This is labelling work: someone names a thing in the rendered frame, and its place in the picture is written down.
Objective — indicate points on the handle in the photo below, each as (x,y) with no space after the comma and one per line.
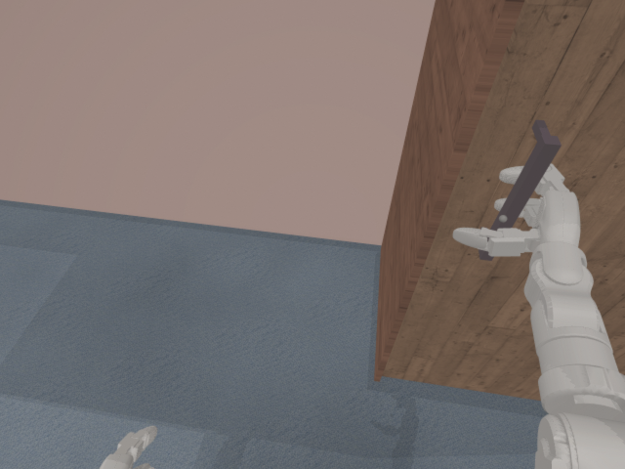
(540,159)

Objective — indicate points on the right robot forearm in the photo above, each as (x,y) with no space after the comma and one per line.
(579,372)

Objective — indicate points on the robot right upper arm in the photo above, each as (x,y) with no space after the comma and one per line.
(573,441)

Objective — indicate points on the wardrobe door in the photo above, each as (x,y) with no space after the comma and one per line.
(468,322)

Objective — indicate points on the left robot hand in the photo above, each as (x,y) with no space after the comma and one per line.
(130,449)

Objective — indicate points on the right robot hand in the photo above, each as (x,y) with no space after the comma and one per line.
(555,215)

